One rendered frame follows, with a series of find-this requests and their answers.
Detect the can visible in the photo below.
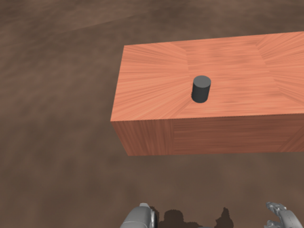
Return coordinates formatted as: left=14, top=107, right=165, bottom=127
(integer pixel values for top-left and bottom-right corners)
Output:
left=191, top=76, right=211, bottom=103

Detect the right robot hand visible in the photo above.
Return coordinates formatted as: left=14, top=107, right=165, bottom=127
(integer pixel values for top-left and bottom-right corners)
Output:
left=264, top=202, right=303, bottom=228

